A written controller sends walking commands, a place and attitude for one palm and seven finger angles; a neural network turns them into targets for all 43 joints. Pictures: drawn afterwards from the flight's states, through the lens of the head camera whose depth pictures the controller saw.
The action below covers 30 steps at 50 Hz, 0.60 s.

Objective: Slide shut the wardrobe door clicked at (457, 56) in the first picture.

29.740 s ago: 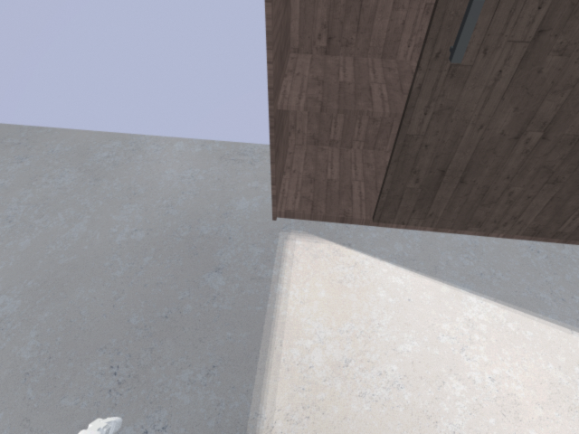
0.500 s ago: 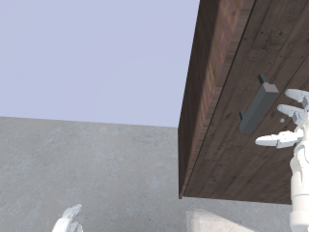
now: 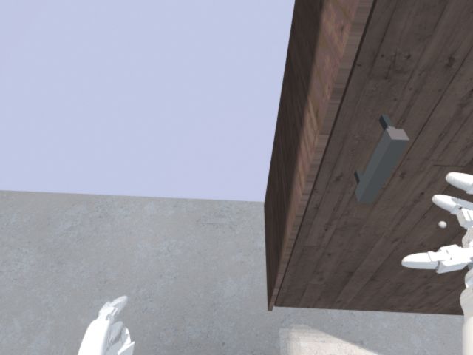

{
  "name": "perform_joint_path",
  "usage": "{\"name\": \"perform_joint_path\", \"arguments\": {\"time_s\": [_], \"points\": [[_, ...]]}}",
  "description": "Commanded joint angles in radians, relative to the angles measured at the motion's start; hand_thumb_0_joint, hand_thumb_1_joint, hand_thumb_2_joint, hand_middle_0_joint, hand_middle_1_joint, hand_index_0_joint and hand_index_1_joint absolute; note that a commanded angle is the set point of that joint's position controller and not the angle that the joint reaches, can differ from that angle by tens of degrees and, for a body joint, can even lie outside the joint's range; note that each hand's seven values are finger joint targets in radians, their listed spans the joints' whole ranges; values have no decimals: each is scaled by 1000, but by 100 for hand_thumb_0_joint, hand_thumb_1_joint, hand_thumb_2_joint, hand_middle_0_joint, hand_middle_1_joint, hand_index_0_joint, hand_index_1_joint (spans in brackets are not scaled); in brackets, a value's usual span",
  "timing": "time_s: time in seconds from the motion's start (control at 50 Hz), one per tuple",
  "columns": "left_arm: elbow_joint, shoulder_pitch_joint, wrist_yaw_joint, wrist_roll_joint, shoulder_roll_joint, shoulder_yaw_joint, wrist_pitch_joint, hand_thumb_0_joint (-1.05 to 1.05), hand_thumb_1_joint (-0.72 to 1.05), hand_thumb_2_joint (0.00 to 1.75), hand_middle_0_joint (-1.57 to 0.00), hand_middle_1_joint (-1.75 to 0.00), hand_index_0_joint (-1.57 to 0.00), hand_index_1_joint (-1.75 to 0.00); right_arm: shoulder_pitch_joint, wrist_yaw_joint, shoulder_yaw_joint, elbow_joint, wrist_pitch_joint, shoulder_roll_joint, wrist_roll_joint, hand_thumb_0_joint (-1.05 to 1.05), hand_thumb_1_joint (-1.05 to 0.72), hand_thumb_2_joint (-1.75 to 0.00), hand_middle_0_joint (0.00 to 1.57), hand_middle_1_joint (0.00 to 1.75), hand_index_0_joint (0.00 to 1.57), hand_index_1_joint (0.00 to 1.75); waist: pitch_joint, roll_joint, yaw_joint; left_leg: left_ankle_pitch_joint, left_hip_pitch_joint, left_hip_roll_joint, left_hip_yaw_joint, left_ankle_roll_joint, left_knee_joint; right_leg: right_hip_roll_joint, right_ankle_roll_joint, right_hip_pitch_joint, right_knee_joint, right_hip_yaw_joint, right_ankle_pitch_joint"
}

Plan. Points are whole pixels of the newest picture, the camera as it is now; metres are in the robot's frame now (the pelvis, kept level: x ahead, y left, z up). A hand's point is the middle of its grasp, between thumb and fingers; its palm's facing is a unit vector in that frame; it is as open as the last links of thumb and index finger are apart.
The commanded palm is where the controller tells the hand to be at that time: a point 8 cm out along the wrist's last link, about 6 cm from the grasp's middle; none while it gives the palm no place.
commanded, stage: slip the hand off the handle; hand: right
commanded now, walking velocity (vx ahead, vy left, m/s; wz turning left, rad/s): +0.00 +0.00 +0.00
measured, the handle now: (374, 159) +0.42 -0.23 +0.13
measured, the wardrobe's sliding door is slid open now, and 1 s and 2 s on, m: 0.00 0.00 0.00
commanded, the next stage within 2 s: draw the hand back to the body in 0.20 s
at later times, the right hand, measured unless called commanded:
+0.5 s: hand (452, 253) +0.24 -0.28 +0.13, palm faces +0.13 +0.99 -0.04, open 14.7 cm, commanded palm +0.19 -0.33 +0.15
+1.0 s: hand out of the picture +0.21 -0.29 +0.16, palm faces +0.44 +0.86 -0.27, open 13.7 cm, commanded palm +0.16 -0.31 +0.17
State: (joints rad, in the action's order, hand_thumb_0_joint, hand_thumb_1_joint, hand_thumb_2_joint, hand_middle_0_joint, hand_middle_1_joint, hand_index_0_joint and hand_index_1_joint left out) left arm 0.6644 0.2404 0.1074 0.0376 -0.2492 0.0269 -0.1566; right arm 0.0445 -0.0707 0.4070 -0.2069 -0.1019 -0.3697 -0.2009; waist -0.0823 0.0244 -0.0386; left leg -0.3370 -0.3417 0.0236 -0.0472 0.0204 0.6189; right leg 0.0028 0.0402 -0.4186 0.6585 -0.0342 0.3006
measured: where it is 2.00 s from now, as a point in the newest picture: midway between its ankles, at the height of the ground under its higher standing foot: outside the picture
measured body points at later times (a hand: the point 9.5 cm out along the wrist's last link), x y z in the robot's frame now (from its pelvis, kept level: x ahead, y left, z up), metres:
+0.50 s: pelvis +0.00 +0.00 +0.00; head -0.02 +0.01 +0.45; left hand +0.18 +0.23 -0.07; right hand +0.23 -0.33 +0.14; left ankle -0.01 +0.11 -0.72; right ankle +0.02 -0.09 -0.72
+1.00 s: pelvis -0.01 +0.00 +0.01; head -0.03 +0.00 +0.46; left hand +0.19 +0.21 -0.06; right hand +0.18 -0.33 +0.17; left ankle -0.01 +0.11 -0.72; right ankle +0.02 -0.09 -0.72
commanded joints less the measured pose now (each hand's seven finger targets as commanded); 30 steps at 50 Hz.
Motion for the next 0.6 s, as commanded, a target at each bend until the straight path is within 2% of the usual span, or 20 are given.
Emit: {"name": "perform_joint_path", "arguments": {"time_s": [0.0,0.02,0.04,0.08,0.16,0.18,0.22,0.24,0.26,0.3,0.32,0.34,0.38,0.42,0.46,0.5,0.52,0.54,0.56,0.58], "points": [[-157,-92,14,2,-127,-41,-73,0,90,90,-20,-30,-20,-30,176,9,94,286,-45,-252,-21,0,55,-20,25,115,25,115,-158,44,-22,166,-16,-3,17,5,-98,-11,-15,177,-103,70,-165],[-158,-95,15,3,-126,-38,-75,0,90,90,-20,-30,-20,-30,174,5,80,293,-42,-241,-20,0,55,-20,25,115,25,115,-150,52,-16,164,-23,-3,17,4,-98,-10,-15,178,-102,68,-163],[-152,-90,16,3,-127,-37,-76,0,90,90,-20,-30,-20,-30,164,4,92,288,-39,-249,-24,0,55,-20,25,115,25,115,-125,13,-11,154,-29,-1,18,2,-107,-13,-13,167,-102,71,-151],[-156,-102,18,4,-123,-34,-82,0,90,90,-20,-30,-20,-30,163,-4,73,315,-36,-226,-28,0,55,-20,25,115,25,115,-118,30,-8,144,-36,-4,17,1,-108,-10,-14,171,-103,71,-137],[-159,-108,22,2,-118,-30,-92,0,90,90,-20,-30,-20,-30,119,-17,98,373,-40,-250,-33,0,55,-20,25,115,25,115,-137,71,-21,151,-15,-6,23,5,-109,-6,-15,180,-102,72,-149],[-166,-114,20,0,-113,-27,-100,0,90,90,-20,-30,-20,-30,90,-23,68,398,-44,-213,-35,0,55,-20,25,115,25,115,-136,70,-22,164,-13,-4,15,6,-102,-6,-17,189,-103,75,-164],[-154,-112,25,-1,-117,-25,-108,0,90,90,-20,-30,-20,-30,116,-26,76,405,-47,-228,-42,0,55,-20,25,115,25,115,-126,75,-13,153,-30,-4,18,4,-106,-5,-17,189,-101,78,-146],[-143,-107,28,0,-119,-24,-107,0,90,90,-20,-30,-20,-30,117,-26,90,382,-44,-244,-45,0,55,-20,25,115,25,115,-99,52,-10,133,-35,-3,21,3,-116,-8,-16,171,-100,77,-125],[-144,-113,31,2,-120,-22,-109,0,90,90,-20,-30,-20,-30,122,-28,84,368,-41,-234,-48,0,55,-20,25,115,25,115,-88,41,-7,114,-41,-6,21,1,-119,-5,-14,159,-104,80,-104],[-137,-115,36,2,-121,-24,-114,0,90,90,-20,-30,-20,-30,126,-31,98,351,-40,-245,-50,0,55,-20,25,115,25,115,-101,52,-12,101,-36,-7,21,3,-118,-4,-16,165,-109,83,-92],[-140,-114,45,17,-140,-11,-126,0,90,90,-20,-30,-20,-30,138,-144,30,302,-11,-213,-118,0,55,-20,25,115,25,115,-128,68,26,123,13,-16,30,2,-133,-6,-13,193,-118,80,-92],[-148,-125,55,27,-136,-9,-131,0,90,90,-20,-30,-20,-30,194,-203,53,340,1,-255,-141,0,55,-20,25,115,25,115,-146,82,12,135,37,-15,40,2,-141,-7,-8,205,-112,80,-96],[-161,-136,71,28,-137,1,-150,0,90,90,-20,-30,-20,-30,200,-289,92,337,31,-322,-169,0,55,-20,25,115,25,115,-158,65,-1,170,72,-17,42,-1,-148,-4,0,215,-119,87,-125],[-175,-141,68,29,-137,10,-165,0,90,90,-20,-30,-20,-30,171,-366,113,310,59,-344,-190,0,55,-20,25,115,25,115,-121,83,-14,211,77,-15,37,1,-149,-3,0,227,-126,94,-159],[-193,-139,51,27,-130,8,-176,0,90,90,-20,-30,-20,-30,106,-372,176,334,69,-365,-210,0,55,-20,25,115,25,115,-135,60,-40,244,102,-11,26,3,-144,-2,-4,225,-127,95,-199],[-209,-136,29,29,-125,3,-184,0,90,90,-20,-30,-20,-30,1,-351,183,340,87,-313,-230,0,55,-20,25,115,25,115,-121,44,-56,251,89,-7,11,3,-139,-4,-12,224,-133,95,-212],[-212,-134,19,31,-127,-2,-185,0,90,90,-20,-30,-20,-30,-54,-337,203,334,101,-310,-236,0,55,-20,25,115,25,115,-106,27,-61,254,82,-5,8,1,-139,-7,-13,218,-133,93,-218],[-212,-132,9,31,-130,-2,-183,0,90,90,-20,-30,-20,-30,-99,-330,201,320,116,-294,-240,0,55,-20,25,115,25,115,-79,27,-64,241,74,-5,13,-1,-146,-6,-13,199,-130,88,-205],[-215,-134,2,36,-132,-4,-181,0,90,90,-20,-30,-20,-30,-88,-323,187,349,126,-278,-237,0,55,-20,25,115,25,115,-73,20,-55,238,67,-7,9,-2,-142,-9,-14,196,-134,86,-203],[-222,-136,-2,38,-131,-7,-181,0,90,90,-20,-30,-20,-30,-89,-317,161,388,138,-256,-231,0,55,-20,25,115,25,115,-76,46,-51,219,54,-6,10,-3,-143,-10,-14,207,-136,84,-190]]}}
